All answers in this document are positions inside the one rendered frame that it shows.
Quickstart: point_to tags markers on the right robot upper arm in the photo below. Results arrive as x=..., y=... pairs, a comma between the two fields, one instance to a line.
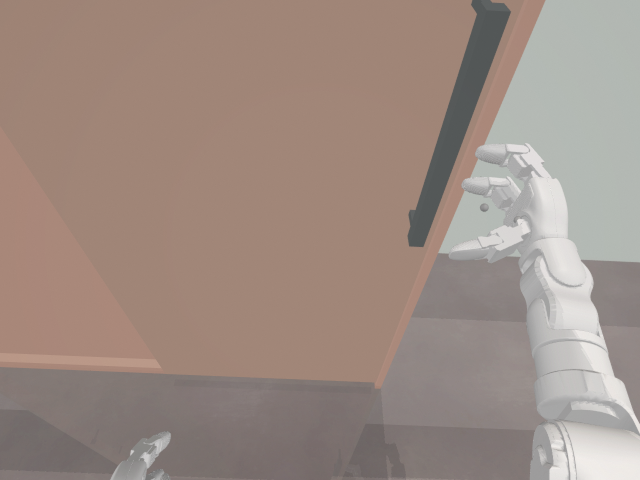
x=568, y=450

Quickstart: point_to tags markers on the left robot hand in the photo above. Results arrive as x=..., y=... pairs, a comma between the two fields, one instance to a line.
x=142, y=456

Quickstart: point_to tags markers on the right robot hand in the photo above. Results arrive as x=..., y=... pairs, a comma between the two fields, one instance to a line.
x=541, y=204

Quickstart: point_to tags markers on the right robot forearm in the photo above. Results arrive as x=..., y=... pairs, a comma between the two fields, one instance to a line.
x=575, y=380

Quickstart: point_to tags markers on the wardrobe door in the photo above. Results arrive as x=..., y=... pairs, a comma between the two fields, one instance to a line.
x=240, y=172
x=52, y=299

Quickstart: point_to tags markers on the handle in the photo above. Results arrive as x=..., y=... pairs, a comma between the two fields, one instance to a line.
x=484, y=40

